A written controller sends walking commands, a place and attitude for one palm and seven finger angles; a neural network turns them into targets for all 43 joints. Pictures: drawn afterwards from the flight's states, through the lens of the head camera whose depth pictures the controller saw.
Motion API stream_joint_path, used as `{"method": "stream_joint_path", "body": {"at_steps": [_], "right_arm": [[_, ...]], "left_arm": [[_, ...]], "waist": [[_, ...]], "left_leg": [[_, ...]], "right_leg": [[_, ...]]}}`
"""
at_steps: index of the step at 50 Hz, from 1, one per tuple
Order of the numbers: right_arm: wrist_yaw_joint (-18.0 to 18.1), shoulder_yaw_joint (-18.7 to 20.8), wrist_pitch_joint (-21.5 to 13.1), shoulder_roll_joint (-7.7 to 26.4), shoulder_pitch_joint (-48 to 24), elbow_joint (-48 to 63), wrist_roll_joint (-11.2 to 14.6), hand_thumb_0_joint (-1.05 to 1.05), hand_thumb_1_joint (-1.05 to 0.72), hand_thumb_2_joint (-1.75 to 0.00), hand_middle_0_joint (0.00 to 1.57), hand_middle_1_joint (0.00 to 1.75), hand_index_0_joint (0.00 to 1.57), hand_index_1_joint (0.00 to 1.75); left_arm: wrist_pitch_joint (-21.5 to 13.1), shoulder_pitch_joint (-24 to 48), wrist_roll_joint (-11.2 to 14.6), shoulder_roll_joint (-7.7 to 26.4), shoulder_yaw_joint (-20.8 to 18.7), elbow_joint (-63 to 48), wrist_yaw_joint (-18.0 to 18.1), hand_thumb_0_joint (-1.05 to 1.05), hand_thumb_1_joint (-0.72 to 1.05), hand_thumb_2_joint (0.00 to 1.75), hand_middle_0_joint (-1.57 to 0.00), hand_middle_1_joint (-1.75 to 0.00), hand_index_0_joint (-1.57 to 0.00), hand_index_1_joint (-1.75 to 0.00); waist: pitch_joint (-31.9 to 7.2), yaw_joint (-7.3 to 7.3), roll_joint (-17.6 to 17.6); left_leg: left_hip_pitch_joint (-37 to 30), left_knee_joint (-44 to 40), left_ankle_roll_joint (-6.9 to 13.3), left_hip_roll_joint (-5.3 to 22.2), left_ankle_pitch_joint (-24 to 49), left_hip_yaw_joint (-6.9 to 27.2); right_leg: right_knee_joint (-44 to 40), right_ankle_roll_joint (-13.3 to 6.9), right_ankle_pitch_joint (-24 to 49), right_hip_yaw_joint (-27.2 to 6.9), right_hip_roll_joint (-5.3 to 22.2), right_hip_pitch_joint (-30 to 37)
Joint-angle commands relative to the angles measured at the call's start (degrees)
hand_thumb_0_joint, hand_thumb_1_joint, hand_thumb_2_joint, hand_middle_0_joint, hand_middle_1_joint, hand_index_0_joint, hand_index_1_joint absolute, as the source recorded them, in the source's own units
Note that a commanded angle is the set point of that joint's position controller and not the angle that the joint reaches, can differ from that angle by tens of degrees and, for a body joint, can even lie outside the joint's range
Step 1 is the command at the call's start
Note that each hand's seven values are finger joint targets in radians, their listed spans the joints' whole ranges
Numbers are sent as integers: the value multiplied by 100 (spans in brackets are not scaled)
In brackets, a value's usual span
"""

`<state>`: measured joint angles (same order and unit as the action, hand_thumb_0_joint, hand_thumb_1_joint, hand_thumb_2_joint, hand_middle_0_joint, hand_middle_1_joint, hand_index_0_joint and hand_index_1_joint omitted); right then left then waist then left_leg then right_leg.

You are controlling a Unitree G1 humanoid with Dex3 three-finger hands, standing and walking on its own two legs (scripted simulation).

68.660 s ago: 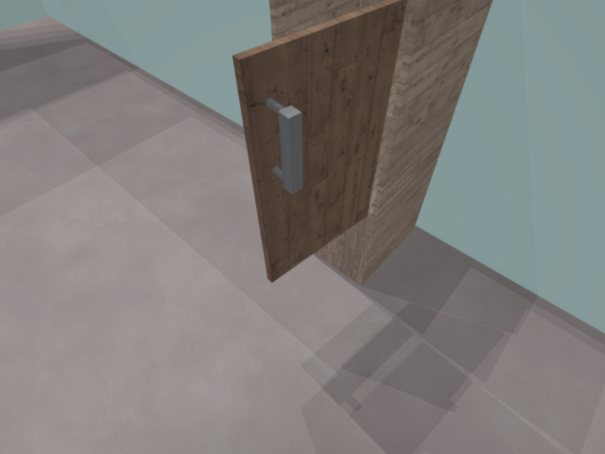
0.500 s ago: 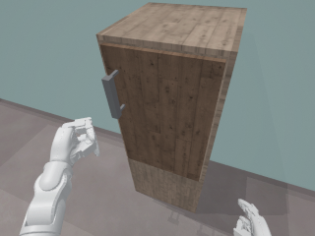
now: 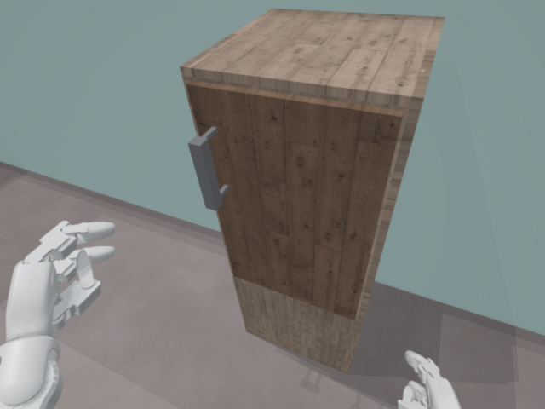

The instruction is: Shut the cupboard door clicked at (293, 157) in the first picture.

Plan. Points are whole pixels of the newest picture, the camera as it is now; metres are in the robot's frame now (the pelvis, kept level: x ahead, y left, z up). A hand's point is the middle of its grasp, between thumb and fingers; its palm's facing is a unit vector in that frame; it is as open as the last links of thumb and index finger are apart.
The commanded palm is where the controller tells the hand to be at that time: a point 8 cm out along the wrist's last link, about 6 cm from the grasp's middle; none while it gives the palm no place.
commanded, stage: draw the hand back to the body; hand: left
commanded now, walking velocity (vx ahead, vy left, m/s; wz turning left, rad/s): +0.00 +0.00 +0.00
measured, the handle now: (213, 169) +0.52 +0.18 +0.09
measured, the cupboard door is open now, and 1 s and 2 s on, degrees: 0 0 0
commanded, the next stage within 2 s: step back with the hand held close in 0.52 s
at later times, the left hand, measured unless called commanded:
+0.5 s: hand (71, 288) +0.20 +0.26 +0.15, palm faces +0.46 -0.80 -0.39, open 7.4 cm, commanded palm +0.15 +0.30 +0.17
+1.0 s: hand (48, 299) +0.19 +0.29 +0.15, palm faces +0.37 -0.79 -0.49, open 7.4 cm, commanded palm +0.13 +0.32 +0.17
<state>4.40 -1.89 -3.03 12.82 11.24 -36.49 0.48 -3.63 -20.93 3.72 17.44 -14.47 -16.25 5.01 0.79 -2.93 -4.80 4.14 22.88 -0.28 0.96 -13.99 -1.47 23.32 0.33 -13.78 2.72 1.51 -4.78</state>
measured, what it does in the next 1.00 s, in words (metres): stands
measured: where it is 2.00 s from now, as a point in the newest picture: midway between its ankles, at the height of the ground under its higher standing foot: outside the picture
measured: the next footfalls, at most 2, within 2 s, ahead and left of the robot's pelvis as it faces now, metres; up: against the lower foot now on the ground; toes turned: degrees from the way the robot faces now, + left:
none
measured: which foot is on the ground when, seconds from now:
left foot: down 0.00-1.00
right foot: down 0.00-1.00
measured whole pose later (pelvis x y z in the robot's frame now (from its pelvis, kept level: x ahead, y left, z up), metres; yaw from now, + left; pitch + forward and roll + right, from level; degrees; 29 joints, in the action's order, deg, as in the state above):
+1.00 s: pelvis -0.02 +0.03 -0.01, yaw -1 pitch +1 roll +0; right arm 5.4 0.7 3.3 13.8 10.6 -30.8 1.2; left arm -6.6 -31.3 3.8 24.2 -22.3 -25.5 7.2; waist -0.5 -0.3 -1.8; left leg 14.7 29.1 1.7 -0.1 -15.1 -3.0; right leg 27.4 2.3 -13.1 1.1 2.7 -14.8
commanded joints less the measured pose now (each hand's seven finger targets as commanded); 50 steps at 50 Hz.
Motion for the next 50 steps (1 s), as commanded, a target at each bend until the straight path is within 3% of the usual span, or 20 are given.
{"method": "stream_joint_path", "body": {"at_steps": [1,7,8,10,14,16,18,24,28,32,33,34,35,37,39,42,44,47,50], "right_arm": [[57,259,-372,521,-880,979,-11,0,-90,-90,20,30,20,30],[87,317,-474,549,-823,963,-4,0,-90,-90,20,30,20,30],[76,302,-471,519,-790,951,0,0,-90,-90,20,30,20,30],[84,314,-491,554,-777,931,-5,0,-90,-90,20,30,20,30],[97,320,-507,584,-767,901,-16,0,-90,-90,20,30,20,30],[111,325,-510,571,-758,914,-31,0,-90,-90,20,30,20,30],[114,311,-496,542,-769,908,-32,0,-90,-90,20,30,20,30],[95,282,-460,505,-804,932,-39,0,-90,-90,20,30,20,30],[76,288,-446,508,-781,947,-31,0,-90,-90,20,30,20,30],[76,312,-431,537,-795,950,-27,0,-90,-90,20,30,20,30],[43,383,-284,710,-721,1144,26,0,-90,-90,20,30,20,30],[53,376,-204,620,-683,1038,-3,0,-90,-90,20,30,20,30],[38,388,-122,628,-680,1077,2,0,-90,-90,20,30,20,30],[57,435,-18,660,-696,1130,-3,0,-90,-90,20,30,20,30],[73,451,99,669,-642,1225,20,0,-90,-90,20,30,20,30],[133,495,219,729,-685,1343,21,0,-90,-90,20,30,20,30],[148,480,301,723,-639,1439,44,0,-90,-90,20,30,20,30],[189,514,340,766,-647,1476,29,0,-90,-90,20,30,20,30],[171,495,337,756,-577,1516,54,0,-90,-90,20,30,20,30]], "left_arm": [[-405,461,6,1189,-948,-1502,128,0,90,90,-36,-48,-36,-48],[-448,-111,24,1427,-1394,-1686,178,0,90,90,-20,-30,-20,-30],[-450,-34,14,1181,-1138,-1705,172,0,90,90,-20,-30,-20,-30],[-412,115,-1,1108,-1012,-1637,182,0,90,90,-20,-30,-20,-30],[-396,232,-29,1155,-1026,-1590,208,0,90,90,-20,-30,-20,-30],[-406,194,-36,1254,-1134,-1676,230,0,90,90,-20,-30,-20,-30],[-387,115,-16,1239,-1144,-1686,219,0,90,90,-20,-30,-20,-30],[-360,13,5,1286,-1246,-1673,207,0,90,90,-20,-30,-20,-30],[-351,10,3,1248,-1210,-1738,194,0,90,90,-20,-30,-20,-30],[-327,-79,9,1242,-1213,-1624,181,0,90,90,-20,-30,-20,-30],[-525,503,-27,1888,-1768,-1999,233,0,90,90,-20,-30,-20,-30],[-549,-44,-8,1556,-1514,-1534,211,0,90,90,-20,-30,-20,-30],[-563,-217,-37,1381,-1304,-1517,199,0,90,90,-20,-30,-20,-30],[-623,-339,-56,1485,-1364,-1741,235,0,90,90,-20,-30,-20,-30],[-641,-612,-38,1485,-1385,-1842,287,0,90,90,-20,-30,-20,-30],[-650,-795,-9,1748,-1654,-2015,344,0,90,90,-20,-30,-20,-30],[-647,-793,7,1682,-1590,-2106,354,0,90,90,-20,-30,-20,-30],[-658,-900,18,1822,-1745,-2072,389,0,90,90,-20,-30,-20,-30],[-698,-904,6,1658,-1597,-2095,404,0,90,90,-20,-30,-20,-30]], "waist": [[-434,-78,181],[-378,-135,134],[-407,-74,83],[-242,-29,174],[-281,-45,313],[-491,-83,318],[-534,-98,152],[-404,-126,204],[-455,-107,10],[-354,-112,213],[-295,120,230],[-411,160,564],[-461,188,660],[-683,201,488],[-1014,224,305],[-1199,198,197],[-1209,216,183],[-1133,192,67],[-988,221,96]], "left_leg": [[140,-257,159,-73,1164,-19],[107,-210,169,-47,1260,-33],[132,-235,158,-49,1267,-22],[115,-210,180,-46,1243,-36],[101,-227,195,-51,1226,-15],[55,-197,199,-68,1348,-9],[64,-179,191,-68,1488,-26],[149,-181,161,-50,1497,-15],[128,-199,144,-41,1525,-29],[142,-196,164,-21,1501,-29],[586,199,252,137,1162,59],[589,375,235,108,1070,112],[612,490,213,90,1071,97],[605,567,179,109,1316,93],[590,488,165,217,1888,150],[559,375,158,328,2524,202],[774,289,153,406,2740,287],[1009,201,188,454,2367,290],[1516,51,236,501,1587,391]], "right_leg": [[-305,-66,1027,-22,-81,20],[-356,-58,1091,-42,-102,-38],[-269,-64,1070,-22,-67,12],[-299,-46,1055,-18,-77,-148],[-293,-46,1012,-11,-74,-132],[-237,-51,1159,-6,-70,-14],[-212,-55,1338,-31,-44,88],[-239,-64,1350,-22,-76,73],[-241,-66,1348,-22,-67,107],[-307,-57,1328,-35,-100,27],[-488,-111,1758,-529,290,-334],[-469,-175,1952,-582,499,-368],[-428,-205,2063,-618,575,-469],[-269,-221,2285,-573,631,-495],[61,-177,2463,-415,559,-319],[312,-67,2670,-317,358,-290],[517,-31,2648,-253,270,-163],[559,-3,2426,-316,223,-221],[600,9,1877,-357,195,-170]]}}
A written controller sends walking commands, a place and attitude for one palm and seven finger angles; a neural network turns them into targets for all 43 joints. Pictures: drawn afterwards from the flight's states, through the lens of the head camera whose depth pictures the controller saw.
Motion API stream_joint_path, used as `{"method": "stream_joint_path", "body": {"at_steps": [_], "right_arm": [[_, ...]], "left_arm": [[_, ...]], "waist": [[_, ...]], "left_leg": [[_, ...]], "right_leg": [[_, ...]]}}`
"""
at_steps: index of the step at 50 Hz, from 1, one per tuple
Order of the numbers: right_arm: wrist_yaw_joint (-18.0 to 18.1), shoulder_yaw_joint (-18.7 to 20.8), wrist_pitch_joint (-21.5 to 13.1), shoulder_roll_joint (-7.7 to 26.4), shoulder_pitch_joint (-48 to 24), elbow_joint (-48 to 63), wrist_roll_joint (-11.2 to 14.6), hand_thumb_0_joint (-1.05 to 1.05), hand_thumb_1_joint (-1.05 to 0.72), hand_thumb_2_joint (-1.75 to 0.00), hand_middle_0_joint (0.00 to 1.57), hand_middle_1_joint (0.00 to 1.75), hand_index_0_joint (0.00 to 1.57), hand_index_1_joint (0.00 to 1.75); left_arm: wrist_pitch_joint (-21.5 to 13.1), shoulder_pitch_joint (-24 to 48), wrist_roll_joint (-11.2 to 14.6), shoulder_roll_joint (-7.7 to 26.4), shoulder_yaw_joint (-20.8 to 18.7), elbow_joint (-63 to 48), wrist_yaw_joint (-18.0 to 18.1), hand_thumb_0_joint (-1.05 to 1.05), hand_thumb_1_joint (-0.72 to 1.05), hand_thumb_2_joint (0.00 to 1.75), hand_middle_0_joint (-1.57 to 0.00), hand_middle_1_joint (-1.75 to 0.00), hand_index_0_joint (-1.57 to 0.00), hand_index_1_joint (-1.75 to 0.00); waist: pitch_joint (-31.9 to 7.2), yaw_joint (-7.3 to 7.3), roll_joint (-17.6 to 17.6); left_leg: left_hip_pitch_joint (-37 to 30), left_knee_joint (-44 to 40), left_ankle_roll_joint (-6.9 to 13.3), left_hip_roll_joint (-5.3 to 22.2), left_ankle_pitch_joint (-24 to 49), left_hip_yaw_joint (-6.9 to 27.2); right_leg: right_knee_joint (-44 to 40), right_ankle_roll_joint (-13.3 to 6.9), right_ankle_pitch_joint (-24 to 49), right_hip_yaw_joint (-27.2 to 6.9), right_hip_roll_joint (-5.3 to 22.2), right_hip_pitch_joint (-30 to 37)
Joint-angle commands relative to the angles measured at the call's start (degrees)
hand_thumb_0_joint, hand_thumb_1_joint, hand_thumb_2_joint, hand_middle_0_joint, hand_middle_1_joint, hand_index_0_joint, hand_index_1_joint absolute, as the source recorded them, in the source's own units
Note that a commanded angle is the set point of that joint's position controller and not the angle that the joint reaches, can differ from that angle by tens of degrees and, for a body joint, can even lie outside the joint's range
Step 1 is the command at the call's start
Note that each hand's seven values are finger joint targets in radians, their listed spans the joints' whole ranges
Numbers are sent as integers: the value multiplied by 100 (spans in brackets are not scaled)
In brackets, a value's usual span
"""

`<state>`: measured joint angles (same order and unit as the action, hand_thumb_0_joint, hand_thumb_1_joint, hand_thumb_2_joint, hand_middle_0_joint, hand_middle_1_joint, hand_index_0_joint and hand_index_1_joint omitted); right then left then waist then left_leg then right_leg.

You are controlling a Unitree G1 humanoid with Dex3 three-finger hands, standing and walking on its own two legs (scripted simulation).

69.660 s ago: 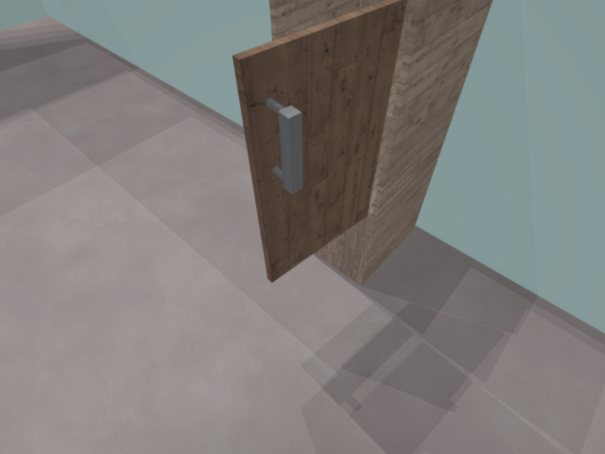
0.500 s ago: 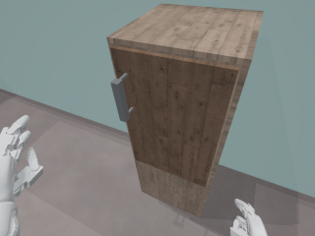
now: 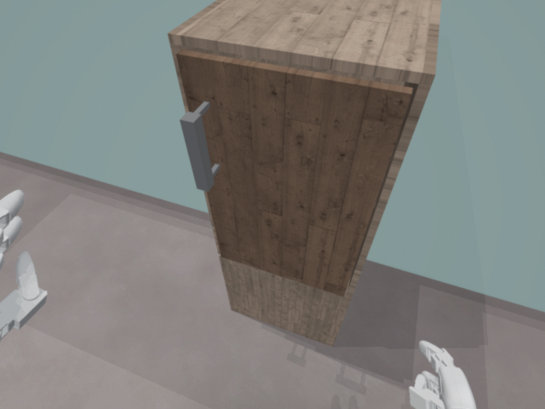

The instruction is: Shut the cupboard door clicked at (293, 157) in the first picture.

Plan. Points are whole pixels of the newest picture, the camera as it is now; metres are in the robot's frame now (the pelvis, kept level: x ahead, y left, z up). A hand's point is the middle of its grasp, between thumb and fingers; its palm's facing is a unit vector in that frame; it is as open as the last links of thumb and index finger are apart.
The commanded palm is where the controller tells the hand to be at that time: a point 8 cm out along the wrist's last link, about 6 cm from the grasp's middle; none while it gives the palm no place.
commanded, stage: step back with the hand held close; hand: left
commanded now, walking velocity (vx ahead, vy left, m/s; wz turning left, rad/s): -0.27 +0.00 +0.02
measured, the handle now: (204, 147) +0.53 +0.16 +0.09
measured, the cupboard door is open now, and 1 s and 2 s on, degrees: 0 0 0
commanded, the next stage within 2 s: stop stepping back and stand still in 1.18 s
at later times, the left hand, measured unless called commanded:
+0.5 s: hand out of the picture +0.12 +0.28 +0.16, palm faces +0.50 -0.75 -0.42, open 7.4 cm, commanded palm +0.05 +0.31 +0.18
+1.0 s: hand out of the picture +0.06 +0.28 +0.17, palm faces +0.52 -0.74 -0.42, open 7.4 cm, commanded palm -0.02 +0.32 +0.18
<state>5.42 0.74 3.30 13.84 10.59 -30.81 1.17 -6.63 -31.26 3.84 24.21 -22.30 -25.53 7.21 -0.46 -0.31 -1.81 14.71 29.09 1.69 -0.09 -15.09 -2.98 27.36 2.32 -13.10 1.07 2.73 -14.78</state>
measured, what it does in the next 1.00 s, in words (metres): shifts its weight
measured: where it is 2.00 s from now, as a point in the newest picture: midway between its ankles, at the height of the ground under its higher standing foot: outside the picture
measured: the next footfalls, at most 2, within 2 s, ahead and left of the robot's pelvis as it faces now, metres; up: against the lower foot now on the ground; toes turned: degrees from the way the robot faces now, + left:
right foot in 1.24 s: -0.19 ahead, -0.15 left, +0.00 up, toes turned +2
right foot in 2.00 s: -0.32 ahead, +0.01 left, +0.00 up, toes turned -2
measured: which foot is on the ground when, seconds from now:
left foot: down 0.00-1.00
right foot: down 0.00-0.98, up 1.00-1.00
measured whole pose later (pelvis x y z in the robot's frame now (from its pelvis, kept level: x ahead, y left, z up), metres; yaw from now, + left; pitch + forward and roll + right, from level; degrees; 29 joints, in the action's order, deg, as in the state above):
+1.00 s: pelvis -0.12 +0.01 -0.02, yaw +7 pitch +1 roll -2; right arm 3.5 1.3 -3.1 12.0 11.5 -34.8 -0.3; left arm -16.2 -28.6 1.0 24.0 -25.5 -32.4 9.2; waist 1.0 1.2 1.6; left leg 29.5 38.6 2.7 0.7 -11.8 -1.5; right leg 38.4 1.9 -14.1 -3.8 -1.4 -28.1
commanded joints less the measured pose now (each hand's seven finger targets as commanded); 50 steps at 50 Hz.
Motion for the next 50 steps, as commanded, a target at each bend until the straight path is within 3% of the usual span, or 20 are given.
{"method": "stream_joint_path", "body": {"at_steps": [1,9,12,16,17,21,22,23,27,33,35,38,41,42,44,46,47,48,49,50], "right_arm": [[68,234,-315,665,-496,957,-15,0,-90,-90,20,30,20,30],[60,219,-577,693,-359,911,-29,0,-90,-90,20,30,20,30],[61,245,-700,730,-301,845,-59,0,-90,-90,20,30,20,30],[46,217,-870,693,-225,734,-84,0,-90,-90,20,30,20,30],[63,239,-913,734,-247,701,-104,0,-90,-90,20,30,20,30],[27,233,-998,690,-192,641,-105,0,-90,-90,20,30,20,30],[36,258,-1018,716,-237,611,-126,0,-90,-90,20,30,20,30],[18,219,-1026,637,-213,598,-116,0,-90,-90,20,30,20,30],[-2,279,-1040,729,-245,573,-142,0,-90,-90,20,30,20,30],[4,298,-1136,706,-297,565,-144,0,-90,-90,20,30,20,30],[-6,337,-1146,715,-290,553,-157,0,-90,-90,20,30,20,30],[-40,350,-1120,627,-225,553,-156,0,-90,-90,20,30,20,30],[-148,340,-1062,465,-169,427,-196,0,-90,-90,20,30,20,30],[-188,367,-1004,474,-133,324,-213,0,-90,-90,20,30,20,30],[-227,331,-901,352,-134,307,-167,0,-90,-90,20,30,20,30],[-180,331,-848,410,-146,352,-145,0,-90,-90,20,30,20,30],[-113,376,-878,567,-264,417,-150,0,-90,-90,20,30,20,30],[-51,352,-960,618,-317,492,-137,0,-90,-90,20,30,20,30],[-5,381,-1088,647,-438,492,-191,0,-90,-90,20,30,20,30],[5,439,-1173,521,-319,396,-228,0,-90,-90,20,30,20,30]], "left_arm": [[-428,131,-19,1005,-841,-1237,197,0,90,90,-20,-30,-20,-30],[-689,340,-152,949,-897,-1348,263,0,90,90,-20,-30,-20,-30],[-793,458,-210,1067,-1014,-1408,301,0,90,90,-20,-30,-20,-30],[-900,635,-251,891,-854,-1398,351,0,90,90,-20,-30,-20,-30],[-933,626,-259,1034,-979,-1399,360,0,90,90,-20,-30,-20,-30],[-1012,556,-273,877,-877,-1287,376,0,90,90,-20,-30,-20,-30],[-1038,513,-271,1069,-1050,-1278,376,0,90,90,-20,-30,-20,-30],[-1069,490,-254,922,-915,-1364,367,0,90,90,-20,-30,-20,-30],[-1128,455,-295,989,-1032,-1258,361,0,90,90,-20,-30,-20,-30],[-1252,453,-320,929,-1123,-1494,296,0,90,90,-20,-30,-20,-30],[-1281,504,-352,972,-1221,-1537,258,0,90,90,-20,-30,-20,-30],[-1277,615,-319,907,-1126,-1562,193,0,90,90,-20,-30,-20,-30],[-1208,726,-270,969,-1007,-1561,269,0,90,90,-20,-30,-20,-30],[-1200,800,-263,1132,-1073,-1608,325,0,90,90,-20,-30,-20,-30],[-1179,674,-247,1133,-1013,-1674,378,0,90,90,-20,-30,-20,-30],[-1178,583,-221,1195,-1120,-1731,390,0,90,90,-20,-30,-20,-30],[-1225,579,-211,1228,-1175,-1830,385,0,90,90,-20,-30,-20,-30],[-1313,460,-232,1122,-1209,-1921,381,0,90,90,-20,-30,-20,-30],[-1353,418,-257,1052,-1353,-1853,366,0,90,90,-20,-30,-20,-30],[-1343,474,-208,1169,-1449,-1884,341,0,90,90,-20,-30,-20,-30]], "waist": [[-841,-41,-278],[-438,9,-331],[-367,21,-241],[-277,51,-267],[-303,40,-278],[-254,57,-255],[-282,37,-185],[-357,52,-120],[-264,48,-248],[-551,32,-803],[-544,24,-803],[-402,80,-80],[-282,109,735],[-372,143,951],[-744,200,1228],[-598,224,796],[-423,212,-98],[-544,194,-1218],[-757,117,-1946],[-935,140,-1442]], "left_leg": [[645,-640,75,624,1391,576],[2200,-934,277,655,-1429,823],[2216,-761,275,599,-1804,845],[2132,-682,267,601,-1991,916],[2047,-721,257,623,-1966,950],[2137,-627,249,592,-1993,1006],[2019,-603,235,586,-1838,980],[2008,-561,218,566,-1647,986],[2444,-665,282,679,-2102,1044],[3342,-1263,546,1211,-2466,1478],[3631,-1113,610,1259,-2561,1464],[3218,-254,358,792,-2579,1008],[1736,1230,-56,192,-1738,595],[949,1746,-169,61,-1188,426],[320,1887,-168,34,-797,409],[159,689,-58,208,-862,589],[536,-213,103,524,-1075,1017],[1510,-1250,410,1308,-1921,1745],[2656,-2070,788,2157,-2697,2550],[2523,-2029,835,2309,-2047,2432]], "right_leg": [[229,-181,1629,-201,38,873],[355,-194,288,-419,18,1075],[107,-242,-348,-580,52,744],[-7,-275,-970,-618,51,372],[-39,-266,-1002,-633,0,303],[-46,-315,-1056,-770,-23,243],[-99,-317,-903,-821,-27,169],[-51,-332,-700,-805,13,229],[98,-316,-878,-943,-85,346],[1509,-160,250,-607,-507,1404],[1731,-166,466,-728,-546,1589],[946,-394,-47,-1492,-133,718],[-744,-871,-1559,-2592,856,-1248],[-1171,-1021,-1570,-2730,1162,-1846],[-1168,-971,-1221,-2230,1230,-1855],[-734,-664,-1182,-1560,714,-1944],[-168,-453,-1059,-1175,203,-1709],[1250,-206,-807,-582,-385,-833],[2820,-39,-702,-264,-863,309],[3528,-58,-1026,-466,-812,309]]}}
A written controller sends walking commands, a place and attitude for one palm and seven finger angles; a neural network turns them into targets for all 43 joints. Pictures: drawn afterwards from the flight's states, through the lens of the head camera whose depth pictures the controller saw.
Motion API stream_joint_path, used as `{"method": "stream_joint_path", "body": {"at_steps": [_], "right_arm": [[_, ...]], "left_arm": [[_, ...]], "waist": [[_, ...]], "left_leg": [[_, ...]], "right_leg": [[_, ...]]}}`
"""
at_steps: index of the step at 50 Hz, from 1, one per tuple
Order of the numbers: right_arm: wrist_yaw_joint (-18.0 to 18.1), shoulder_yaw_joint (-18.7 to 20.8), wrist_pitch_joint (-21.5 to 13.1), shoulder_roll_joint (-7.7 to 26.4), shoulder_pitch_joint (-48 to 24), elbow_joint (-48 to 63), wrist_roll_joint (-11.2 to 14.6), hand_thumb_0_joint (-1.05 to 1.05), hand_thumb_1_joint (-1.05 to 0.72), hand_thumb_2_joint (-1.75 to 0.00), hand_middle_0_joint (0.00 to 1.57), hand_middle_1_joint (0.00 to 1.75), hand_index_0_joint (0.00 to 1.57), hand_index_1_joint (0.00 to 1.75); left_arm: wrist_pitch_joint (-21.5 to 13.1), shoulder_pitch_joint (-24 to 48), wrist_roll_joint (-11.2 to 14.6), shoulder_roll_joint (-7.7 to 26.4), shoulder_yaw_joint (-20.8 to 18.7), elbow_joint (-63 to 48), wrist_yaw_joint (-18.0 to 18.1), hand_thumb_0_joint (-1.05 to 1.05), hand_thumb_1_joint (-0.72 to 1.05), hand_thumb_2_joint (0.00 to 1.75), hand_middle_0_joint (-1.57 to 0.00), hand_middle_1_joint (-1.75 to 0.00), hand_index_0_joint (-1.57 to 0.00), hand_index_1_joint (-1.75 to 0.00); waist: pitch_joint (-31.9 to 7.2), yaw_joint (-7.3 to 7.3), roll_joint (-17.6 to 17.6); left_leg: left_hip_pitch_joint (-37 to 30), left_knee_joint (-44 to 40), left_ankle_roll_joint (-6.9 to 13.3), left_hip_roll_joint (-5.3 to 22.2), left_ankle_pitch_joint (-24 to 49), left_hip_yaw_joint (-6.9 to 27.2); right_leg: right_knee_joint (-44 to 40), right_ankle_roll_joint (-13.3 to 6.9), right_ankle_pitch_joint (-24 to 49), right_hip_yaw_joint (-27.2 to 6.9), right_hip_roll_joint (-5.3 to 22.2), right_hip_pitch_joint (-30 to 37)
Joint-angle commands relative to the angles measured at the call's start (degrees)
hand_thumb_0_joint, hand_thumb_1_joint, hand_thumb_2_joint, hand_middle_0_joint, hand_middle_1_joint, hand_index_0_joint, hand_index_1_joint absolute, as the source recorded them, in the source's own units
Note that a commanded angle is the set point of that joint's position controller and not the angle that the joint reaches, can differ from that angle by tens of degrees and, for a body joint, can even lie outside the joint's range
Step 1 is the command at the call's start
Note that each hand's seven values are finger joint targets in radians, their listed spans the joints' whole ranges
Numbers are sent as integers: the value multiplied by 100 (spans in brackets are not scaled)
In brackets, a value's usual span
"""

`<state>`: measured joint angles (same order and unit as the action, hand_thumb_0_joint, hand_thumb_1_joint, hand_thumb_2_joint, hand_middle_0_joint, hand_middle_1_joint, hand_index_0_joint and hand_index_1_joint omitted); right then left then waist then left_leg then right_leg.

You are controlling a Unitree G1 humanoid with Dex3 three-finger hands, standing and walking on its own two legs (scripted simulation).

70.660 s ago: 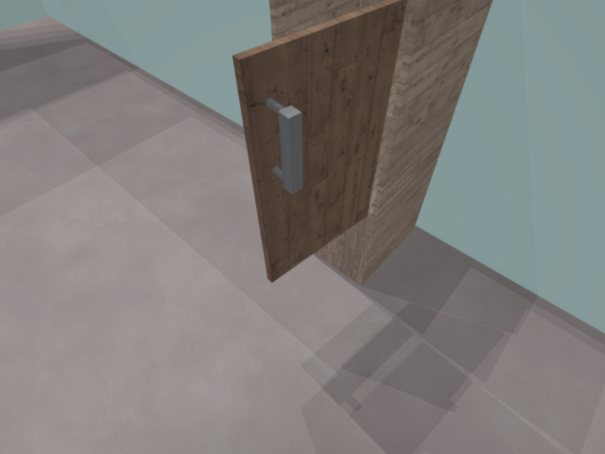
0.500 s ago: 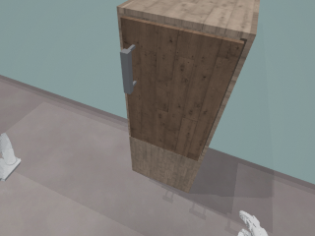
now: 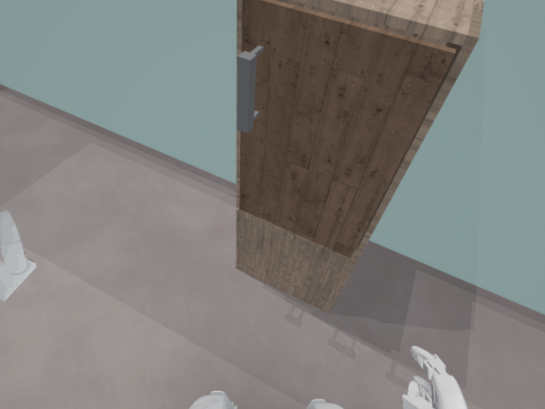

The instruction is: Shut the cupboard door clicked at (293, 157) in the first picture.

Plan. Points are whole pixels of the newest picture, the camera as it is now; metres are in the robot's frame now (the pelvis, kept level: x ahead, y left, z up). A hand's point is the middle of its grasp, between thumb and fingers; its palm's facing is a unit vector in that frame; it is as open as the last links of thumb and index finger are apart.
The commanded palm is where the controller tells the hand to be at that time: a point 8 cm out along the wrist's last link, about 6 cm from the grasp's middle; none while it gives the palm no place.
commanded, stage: step back with the hand held close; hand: left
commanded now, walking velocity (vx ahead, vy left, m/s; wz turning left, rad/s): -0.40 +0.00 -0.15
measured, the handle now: (251, 90) +0.67 +0.08 +0.11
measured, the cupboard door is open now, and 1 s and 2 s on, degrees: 0 0 0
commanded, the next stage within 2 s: stop stepping back and stand still in 0.18 s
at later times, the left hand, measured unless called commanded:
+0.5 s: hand (17, 304) +0.17 +0.24 +0.19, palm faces +0.24 -0.87 -0.44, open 7.4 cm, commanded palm +0.12 +0.29 +0.20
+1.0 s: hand out of the picture +0.05 +0.29 +0.21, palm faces +0.32 -0.84 -0.43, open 7.4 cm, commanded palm -0.01 +0.35 +0.20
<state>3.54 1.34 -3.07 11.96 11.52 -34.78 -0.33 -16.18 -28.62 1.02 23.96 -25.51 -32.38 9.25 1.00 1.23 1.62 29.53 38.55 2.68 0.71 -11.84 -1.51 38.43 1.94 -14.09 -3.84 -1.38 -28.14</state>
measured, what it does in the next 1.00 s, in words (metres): walks backwards: right foot, then right foot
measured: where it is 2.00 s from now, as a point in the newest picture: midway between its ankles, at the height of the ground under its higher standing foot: outside the picture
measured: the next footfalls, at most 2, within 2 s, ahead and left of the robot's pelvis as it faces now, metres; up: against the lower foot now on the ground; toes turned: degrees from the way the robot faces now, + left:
right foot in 0.24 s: -0.09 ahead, -0.15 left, +0.00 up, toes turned -5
right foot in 1.00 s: -0.19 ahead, +0.02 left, +0.00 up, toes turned -8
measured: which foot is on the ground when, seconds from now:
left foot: down 0.00-0.98, up 1.00-1.00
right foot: up 0.00-0.22, down 0.24-0.80, up 0.82-0.98, down 1.00-1.00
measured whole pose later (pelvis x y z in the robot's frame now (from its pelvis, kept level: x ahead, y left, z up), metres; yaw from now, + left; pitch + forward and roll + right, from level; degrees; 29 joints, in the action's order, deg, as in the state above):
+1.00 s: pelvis -0.18 +0.06 +0.00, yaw -5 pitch -3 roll -1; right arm 0.5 -1.7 -7.0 5.9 13.1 -33.5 -0.5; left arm -9.3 -28.7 3.3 28.3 -27.0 -35.4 6.4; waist -0.6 2.3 3.2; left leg 33.6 34.9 -2.6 -0.8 -17.5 -5.8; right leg 37.3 -4.5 -29.9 3.9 -5.5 -11.5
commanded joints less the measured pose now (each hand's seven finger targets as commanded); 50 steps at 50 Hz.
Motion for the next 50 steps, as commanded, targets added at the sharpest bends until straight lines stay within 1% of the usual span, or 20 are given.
{"method": "stream_joint_path", "body": {"at_steps": [1,7,9,13,14,17,21,26,31,33,35,38,40,41,42,44,47,48,49,50], "right_arm": [[139,451,-597,744,-405,732,-40,0,-90,-90,20,30,20,30],[4,261,-804,690,-412,495,-72,0,-90,-90,20,30,20,30],[9,215,-778,673,-400,408,-114,0,-90,-90,20,30,20,30],[73,157,-633,405,-473,443,-114,0,-90,-90,20,30,20,30],[83,227,-627,430,-484,509,-15,0,-90,-90,20,30,20,30],[145,190,-446,537,-469,688,-39,0,-90,-90,20,30,20,30],[222,146,-395,669,-443,891,69,0,-90,-90,20,30,20,30],[252,148,-618,743,-268,820,36,0,-90,-90,20,30,20,30],[162,262,-708,706,-16,606,-2,0,-90,-90,20,30,20,30],[169,289,-623,690,102,430,-62,0,-90,-90,20,30,20,30],[215,277,-530,700,93,305,-58,0,-90,-90,20,30,20,30],[319,172,-590,789,-37,286,-3,0,-90,-90,20,30,20,30],[272,168,-739,862,-290,442,-14,0,-90,-90,20,30,20,30],[179,207,-834,763,-317,550,-28,0,-90,-90,20,30,20,30],[82,251,-892,672,-313,580,-5,0,-90,-90,20,30,20,30],[-116,199,-893,541,-467,683,-1,0,-90,-90,20,30,20,30],[-204,129,-649,407,-503,785,-56,0,-90,-90,20,30,20,30],[-243,174,-478,321,-273,702,-9,0,-90,-90,20,30,20,30],[-256,247,-341,423,-451,714,62,0,-90,-90,20,30,20,30],[-194,160,-296,462,-466,480,-72,0,-90,-90,20,30,20,30]], "left_arm": [[-387,157,125,1120,-1063,-1115,102,0,90,90,-20,-30,-20,-30],[-245,301,210,783,-383,-1132,-18,0,90,90,-20,-30,-20,-30],[-242,490,208,834,-293,-1085,-79,0,90,90,-20,-30,-20,-30],[-271,762,241,1241,-524,-1044,-30,0,90,90,-20,-30,-20,-30],[-238,667,243,1244,-505,-1098,-37,0,90,90,-20,-30,-20,-30],[19,-287,294,1540,-994,-863,7,0,90,90,-20,-30,-20,-30],[132,-295,338,1279,-866,-568,23,0,90,90,-20,-30,-20,-30],[97,-258,310,1248,-773,-854,23,0,90,90,-20,-30,-20,-30],[78,-417,265,1224,-638,-1158,-19,0,90,90,-20,-30,-20,-30],[147,-350,274,1125,-539,-1032,5,0,90,90,-20,-30,-20,-30],[226,321,206,1139,-513,-948,32,0,90,90,-20,-30,-20,-30],[270,1835,126,1099,-312,-651,67,0,90,90,-20,-30,-20,-30],[284,2016,136,1047,-379,-716,39,0,90,90,-20,-30,-20,-30],[256,2168,89,1286,-518,-1081,-10,0,90,90,-20,-30,-20,-30],[184,2101,83,1658,-757,-1354,-90,0,90,90,-20,-30,-20,-30],[211,716,162,1202,-554,-1321,-183,0,90,90,-20,-30,-20,-30],[307,-721,293,1463,-1124,-1335,-133,0,90,90,-20,-30,-20,-30],[385,-850,242,1506,-1147,-1478,-165,0,90,90,-20,-30,-20,-30],[398,-211,199,1576,-1155,-1854,-185,0,90,90,-20,-30,-20,-30],[391,385,272,1719,-1274,-1427,-148,0,90,90,-20,-30,-20,-30]], "waist": [[-1114,-57,-1208],[-846,-92,-1636],[-870,-110,-1329],[-1253,-66,40],[-1231,-30,484],[-1360,-39,-138],[-332,17,-613],[-419,-60,-1267],[-972,21,-567],[-752,105,330],[-250,186,531],[515,299,-491],[157,89,-2796],[-51,-79,-2915],[-289,-196,-2519],[-768,-317,-1771],[-1034,-405,-1872],[-923,-408,-299],[-79,-291,1336],[175,-1,1306]], "left_leg": [[586,-2636,659,2134,-1826,1849],[-1059,-2459,217,1660,-957,1068],[-1535,-2104,-19,1493,-293,779],[-2071,-743,-600,493,-329,-243],[-2277,-326,-568,274,-257,-275],[-2262,-343,-462,187,267,-97],[-1557,-1479,-427,269,-1672,522],[-665,-3067,-543,538,-2716,960],[-2277,-1142,-559,-16,-1178,-128],[-2846,449,-537,-163,-679,-45],[-2780,1177,-503,-26,-705,262],[-1823,-400,-408,294,-2119,1130],[165,-3784,-557,1037,-4839,2618],[744,-4229,-777,1215,-4899,2575],[799,-4100,-845,1154,-4560,2210],[34,-3448,-608,775,-3173,1063],[560,-2405,-721,599,-2297,180],[114,-16,-863,-162,-1509,-744],[122,2951,-678,-425,-1365,-113],[478,4406,-665,-334,-926,367]], "right_leg": [[2483,-55,-1190,-18,-414,1372],[-426,-95,-1251,520,-222,1099],[-1656,-138,-668,410,-53,1139],[-2091,-628,418,-698,1081,251],[-2182,-593,467,-705,1143,-58],[-1750,-593,587,-427,913,205],[-2003,-521,-2448,145,147,77],[-1253,-335,-1729,819,-514,1737],[-2052,-584,-1896,441,133,590],[-2415,-878,-2598,-106,785,-868],[-2250,-953,-3118,-200,1016,-1765],[-815,-482,-3035,293,472,-1567],[1857,-189,-2401,900,-776,886],[2949,-182,-2089,751,-870,1637],[3360,-173,-1857,748,-876,1860],[2553,-267,-1707,1008,-787,1953],[-457,-572,-2145,643,-379,3178],[-1984,-734,-2056,-204,482,2217],[-3335,-1024,-2608,-2164,1906,-353],[-3483,-1406,-3139,-2243,2288,-1328]]}}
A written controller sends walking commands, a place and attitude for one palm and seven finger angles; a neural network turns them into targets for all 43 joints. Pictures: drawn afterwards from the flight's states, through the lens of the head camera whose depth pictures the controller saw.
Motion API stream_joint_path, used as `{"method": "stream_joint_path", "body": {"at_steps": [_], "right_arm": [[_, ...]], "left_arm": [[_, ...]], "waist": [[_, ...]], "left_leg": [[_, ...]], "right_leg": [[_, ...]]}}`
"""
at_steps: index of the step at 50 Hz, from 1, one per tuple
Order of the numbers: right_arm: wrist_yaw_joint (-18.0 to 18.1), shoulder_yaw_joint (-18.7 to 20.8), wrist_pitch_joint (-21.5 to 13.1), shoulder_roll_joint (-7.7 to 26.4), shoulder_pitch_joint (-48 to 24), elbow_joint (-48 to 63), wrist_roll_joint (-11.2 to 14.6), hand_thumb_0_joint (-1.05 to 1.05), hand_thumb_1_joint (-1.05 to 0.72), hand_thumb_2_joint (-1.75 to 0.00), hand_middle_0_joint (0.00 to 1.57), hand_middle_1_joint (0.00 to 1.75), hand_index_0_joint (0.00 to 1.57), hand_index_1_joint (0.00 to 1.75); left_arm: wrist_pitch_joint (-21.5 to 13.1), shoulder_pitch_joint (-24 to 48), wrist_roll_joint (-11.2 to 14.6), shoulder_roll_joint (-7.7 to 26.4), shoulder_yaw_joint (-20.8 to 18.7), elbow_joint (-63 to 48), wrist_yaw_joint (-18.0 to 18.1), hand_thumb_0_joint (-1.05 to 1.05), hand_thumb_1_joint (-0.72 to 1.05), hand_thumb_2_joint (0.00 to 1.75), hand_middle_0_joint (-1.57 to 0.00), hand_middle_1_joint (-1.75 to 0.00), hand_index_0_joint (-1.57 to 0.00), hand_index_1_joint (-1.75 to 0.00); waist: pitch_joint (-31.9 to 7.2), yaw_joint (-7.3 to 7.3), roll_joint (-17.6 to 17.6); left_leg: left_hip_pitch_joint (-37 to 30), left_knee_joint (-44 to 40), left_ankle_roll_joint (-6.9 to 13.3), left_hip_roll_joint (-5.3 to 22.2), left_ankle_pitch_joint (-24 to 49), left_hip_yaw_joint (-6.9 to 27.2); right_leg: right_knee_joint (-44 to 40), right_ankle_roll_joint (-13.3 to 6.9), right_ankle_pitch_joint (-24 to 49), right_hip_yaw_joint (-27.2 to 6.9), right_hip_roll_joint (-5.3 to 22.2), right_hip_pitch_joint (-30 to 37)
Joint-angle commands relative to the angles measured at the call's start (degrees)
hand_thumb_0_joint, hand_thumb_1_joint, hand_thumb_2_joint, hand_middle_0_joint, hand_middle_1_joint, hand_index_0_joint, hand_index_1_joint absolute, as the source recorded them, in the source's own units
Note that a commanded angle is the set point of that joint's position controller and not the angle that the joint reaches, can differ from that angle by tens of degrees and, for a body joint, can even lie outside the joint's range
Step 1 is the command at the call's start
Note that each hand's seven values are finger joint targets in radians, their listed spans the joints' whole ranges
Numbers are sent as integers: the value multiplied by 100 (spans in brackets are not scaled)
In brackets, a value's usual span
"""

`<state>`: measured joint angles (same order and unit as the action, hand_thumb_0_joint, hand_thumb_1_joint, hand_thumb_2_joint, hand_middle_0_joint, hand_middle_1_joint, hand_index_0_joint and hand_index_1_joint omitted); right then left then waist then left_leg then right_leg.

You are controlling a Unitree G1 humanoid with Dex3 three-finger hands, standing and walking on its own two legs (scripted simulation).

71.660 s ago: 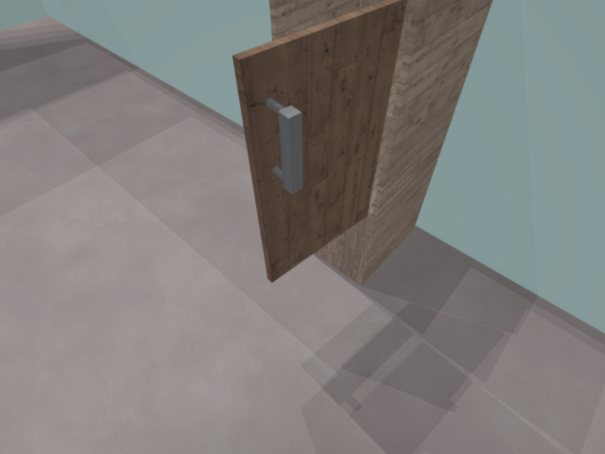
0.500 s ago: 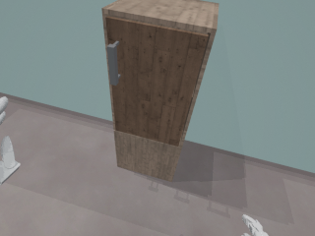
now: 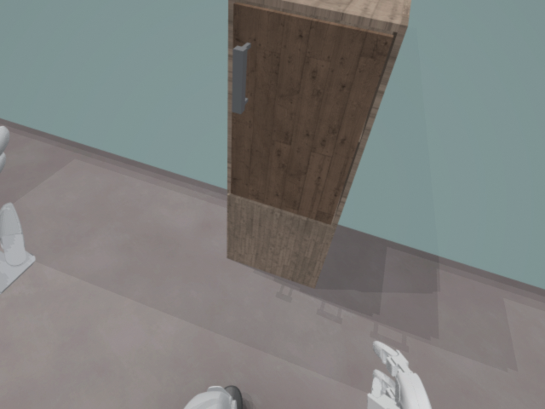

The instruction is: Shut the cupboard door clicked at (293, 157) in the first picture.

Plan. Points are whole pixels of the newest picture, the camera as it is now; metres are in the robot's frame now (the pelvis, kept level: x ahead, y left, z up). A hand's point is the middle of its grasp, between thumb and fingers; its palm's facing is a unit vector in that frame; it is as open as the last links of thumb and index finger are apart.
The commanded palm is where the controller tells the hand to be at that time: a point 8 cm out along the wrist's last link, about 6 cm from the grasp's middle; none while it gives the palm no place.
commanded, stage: stop stepping back and stand still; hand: left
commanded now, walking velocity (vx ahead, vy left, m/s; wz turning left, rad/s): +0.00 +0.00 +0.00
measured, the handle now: (242, 78) +0.84 +0.10 +0.12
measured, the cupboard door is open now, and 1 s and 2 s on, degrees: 0 0 0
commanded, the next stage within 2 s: let the arm hang, fingers relaxed in 0.72 s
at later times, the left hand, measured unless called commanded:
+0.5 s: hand out of the picture +0.15 +0.33 +0.20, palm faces +0.38 -0.79 -0.47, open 7.4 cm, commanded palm +0.09 +0.37 +0.20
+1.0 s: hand out of the picture +0.11 +0.31 -0.05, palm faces -0.03 -0.91 -0.40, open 7.4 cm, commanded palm none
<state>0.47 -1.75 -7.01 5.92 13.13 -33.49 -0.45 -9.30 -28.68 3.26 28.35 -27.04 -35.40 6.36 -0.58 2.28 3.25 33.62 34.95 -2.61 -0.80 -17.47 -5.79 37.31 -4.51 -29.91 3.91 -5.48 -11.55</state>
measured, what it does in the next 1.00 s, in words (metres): steps to the left: left foot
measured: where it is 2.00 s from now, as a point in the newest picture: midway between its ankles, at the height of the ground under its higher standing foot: outside the picture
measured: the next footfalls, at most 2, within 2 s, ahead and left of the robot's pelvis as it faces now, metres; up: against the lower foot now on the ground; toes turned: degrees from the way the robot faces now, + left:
left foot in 0.22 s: +0.00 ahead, +0.19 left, +0.00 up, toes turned +2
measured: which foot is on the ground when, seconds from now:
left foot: up 0.00-0.20, down 0.22-1.00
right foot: down 0.00-1.00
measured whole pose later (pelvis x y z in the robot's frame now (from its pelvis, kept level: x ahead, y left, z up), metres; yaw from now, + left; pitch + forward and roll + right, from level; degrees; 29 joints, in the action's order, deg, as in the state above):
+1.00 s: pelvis -0.08 +0.09 +0.02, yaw -2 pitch +0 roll +0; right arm -1.0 0.2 -1.8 18.2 6.2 -47.1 -0.8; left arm 1.5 -13.0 -1.9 18.3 -2.3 27.4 -0.3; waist -0.3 1.3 -3.4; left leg 18.5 32.9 1.8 -0.3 -14.1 -3.9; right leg 34.0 0.3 -15.0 0.9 1.5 -18.6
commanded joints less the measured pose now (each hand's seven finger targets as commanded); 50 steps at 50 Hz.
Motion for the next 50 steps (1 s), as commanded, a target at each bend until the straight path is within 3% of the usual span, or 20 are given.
{"method": "stream_joint_path", "body": {"at_steps": [1,2,3,4,6,8,9,12,13,14,16,20,24,33,40,41,42,43,47,50], "right_arm": [[196,371,68,909,-634,260,-23,0,-90,-90,20,30,20,30],[261,387,37,1057,-635,395,50,0,-90,-90,20,30,20,30],[417,381,-11,1123,-630,335,24,0,-90,-90,20,30,20,30],[472,363,-32,1169,-530,269,22,0,-90,-90,20,30,20,30],[540,314,-141,1159,-487,202,-11,0,-90,-90,20,30,20,30],[581,272,-289,1181,-369,203,-20,0,-90,-90,20,30,20,30],[562,315,-348,1256,-362,273,-1,0,-90,-90,20,30,20,30],[520,479,-387,1544,-418,543,108,0,-90,-90,20,30,20,30],[499,315,-344,1284,-458,547,53,0,-90,-90,20,30,20,30],[471,299,-352,1249,-532,561,26,0,-90,-90,20,30,20,30],[420,323,-381,1237,-491,561,24,0,-90,-90,20,30,20,30],[350,330,-334,1248,-391,615,50,0,-90,-90,20,30,20,30],[323,358,-209,1257,-369,615,99,0,-90,-90,20,30,20,30],[467,334,-288,1257,-496,508,75,0,-90,-90,20,30,20,30],[421,360,-270,1237,-481,509,75,0,-90,-90,20,30,20,30],[-94,648,-422,2383,-908,-835,5,0,-90,-90,20,30,20,30],[-77,668,-97,2010,-392,-847,35,0,-90,-90,20,30,20,30],[-67,644,58,2039,-243,-826,15,0,-90,-90,20,30,20,30],[-72,531,361,2191,-564,-880,-43,0,-90,-90,20,30,20,30],[-76,431,548,1968,-448,-1158,-74,0,-90,-90,20,30,20,30]], "left_arm": [[-192,544,129,932,-943,-198,167,0,90,90,-20,-30,-20,-30],[-230,1116,85,919,-647,-503,109,0,90,90,-20,-30,-20,-30],[-247,942,8,778,-551,233,191,0,90,90,-20,-30,-20,-30],[-272,907,-44,557,-292,548,251,0,90,90,-20,-30,-20,-30],[-342,1381,-186,383,29,602,402,0,90,90,-20,-30,-20,-30],[-342,1623,-297,217,334,361,459,0,90,90,-20,-30,-20,-30],[-351,1715,-301,182,432,89,464,0,90,90,-20,-30,-20,-30],[-431,1274,-227,638,-19,-572,477,0,90,90,-20,-30,-20,-30],[-459,1032,-198,582,-75,-879,427,0,90,90,-20,-30,-20,-30],[-486,978,-187,656,-215,-1051,412,0,90,90,-20,-30,-20,-30],[-520,660,-204,616,-351,-902,416,0,90,90,-20,-30,-20,-30],[-614,-80,-178,589,-583,-167,393,0,90,90,-20,-30,-20,-30],[-610,-502,-60,482,-569,103,366,0,90,90,-20,-30,-20,-30],[-627,448,-220,439,-261,-332,433,0,90,90,-20,-30,-20,-30],[-637,337,-208,329,-213,-125,440,0,90,90,-20,-30,-20,-30],[372,291,-622,-461,2098,4342,-471,0,90,90,-20,-30,-20,-30],[790,285,-556,-631,2010,4435,-599,0,90,90,-20,-30,-20,-30],[859,586,-525,-613,2068,4484,-617,0,90,90,-20,-30,-20,-30],[868,1272,-539,-250,2186,5717,-648,0,90,90,-20,-30,-20,-30],[919,1592,-516,-246,2344,6804,-605,0,90,90,-20,-30,-20,-30]], "waist": [[291,-92,943],[514,-20,565],[850,-27,-36],[701,-86,-487],[270,-232,-327],[-10,-220,-18],[-139,-220,87],[-747,-272,-525],[-727,-203,-1547],[-504,-251,-1901],[-134,-263,-1653],[-62,-189,-1113],[-469,-194,-516],[-260,-211,-932],[-240,-221,-679],[316,-36,-669],[-288,-70,-553],[-419,-60,-350],[-206,-176,507],[-272,-117,546]], "left_leg": [[-64,4855,-141,100,-112,1031],[-82,4429,-72,267,-70,1094],[-54,3533,38,479,-10,1018],[-241,2566,113,520,-183,897],[-1022,939,281,362,-556,531],[-1947,-533,372,167,-297,271],[-2294,-993,413,236,-101,354],[-2840,-1267,545,1078,1712,1106],[-2582,-1679,540,1118,1756,1234],[-2110,-2029,523,1231,1361,1399],[-1296,-2229,622,1302,299,1334],[-701,-1848,467,928,-275,948],[-1110,-1485,380,685,-69,764],[-1211,-1875,477,776,-651,909],[-1401,-1502,379,554,-187,743],[-1231,-380,374,583,1528,814],[-1863,-422,274,628,2129,634],[-1967,-407,335,680,2075,728],[-1554,-727,512,720,1465,1060],[-1822,-718,444,474,887,919]], "right_leg": [[-3526,-685,-2692,-2866,2467,-3151],[-3354,-511,-2785,-2861,2123,-3060],[-3104,-495,-1784,-2662,2002,-2463],[-2778,-479,-829,-2439,1958,-1779],[-2398,-331,162,-1945,1783,-1008],[-2079,-100,638,-1545,1470,-709],[-1866,58,914,-1408,1321,-633],[-662,452,2280,-758,691,-371],[-300,578,1925,-353,624,-455],[-78,635,1292,-199,514,-337],[-93,611,1221,-219,505,60],[-1175,485,1918,-411,625,820],[-1341,379,2114,-770,802,642],[-1251,473,1798,-603,676,359],[-1571,377,1824,-854,803,170],[-877,274,3042,-594,1220,-584],[-999,207,3390,-927,1232,-598],[-834,127,2882,-742,1162,-753],[-849,103,2083,-825,1066,-576],[-1297,24,1702,-1146,1310,-627]]}}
